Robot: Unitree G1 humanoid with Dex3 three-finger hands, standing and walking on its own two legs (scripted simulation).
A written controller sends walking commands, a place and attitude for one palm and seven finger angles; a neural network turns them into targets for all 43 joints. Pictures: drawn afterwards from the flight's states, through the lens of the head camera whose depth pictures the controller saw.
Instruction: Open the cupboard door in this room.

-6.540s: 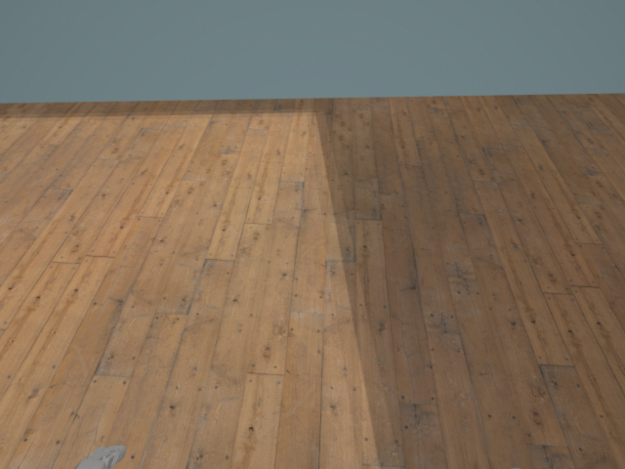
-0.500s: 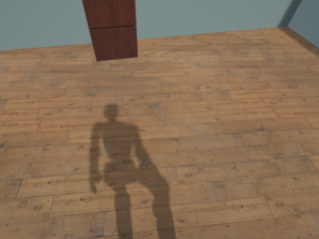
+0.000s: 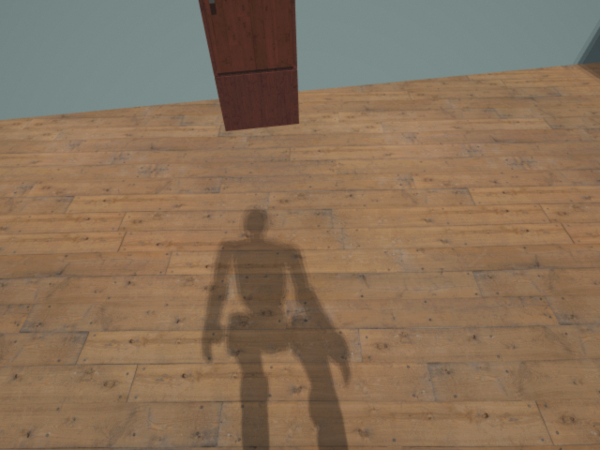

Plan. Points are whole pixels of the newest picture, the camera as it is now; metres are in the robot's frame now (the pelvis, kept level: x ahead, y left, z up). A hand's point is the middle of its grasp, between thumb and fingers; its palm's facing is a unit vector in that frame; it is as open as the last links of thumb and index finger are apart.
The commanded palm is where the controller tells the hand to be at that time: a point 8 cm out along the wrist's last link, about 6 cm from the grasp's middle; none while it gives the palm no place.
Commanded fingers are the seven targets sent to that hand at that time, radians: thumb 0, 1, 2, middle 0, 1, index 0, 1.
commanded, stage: turn or walk to find it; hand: left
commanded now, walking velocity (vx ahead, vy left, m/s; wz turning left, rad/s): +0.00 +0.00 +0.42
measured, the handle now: out of the picture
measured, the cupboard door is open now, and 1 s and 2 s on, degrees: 0 0 0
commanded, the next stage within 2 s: stand and wait in 1.18 s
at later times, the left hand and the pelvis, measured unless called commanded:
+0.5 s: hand out of the picture -0.04 +0.25 -0.18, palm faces +0.25 -0.94 -0.23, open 7.4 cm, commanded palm none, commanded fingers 0.00 0.90 0.90 -0.20 -0.30 -0.20 -0.30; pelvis -0.03 +0.04 +0.00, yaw +12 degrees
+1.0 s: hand out of the picture -0.04 +0.18 -0.14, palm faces +0.41 -0.87 -0.28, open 7.4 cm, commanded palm none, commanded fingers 0.00 0.90 0.90 -0.20 -0.30 -0.20 -0.30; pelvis -0.04 -0.02 +0.01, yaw +25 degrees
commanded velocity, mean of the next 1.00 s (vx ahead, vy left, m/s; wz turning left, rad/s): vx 0.00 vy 0.00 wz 0.42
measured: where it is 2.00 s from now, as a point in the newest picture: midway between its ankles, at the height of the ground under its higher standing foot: outside the picture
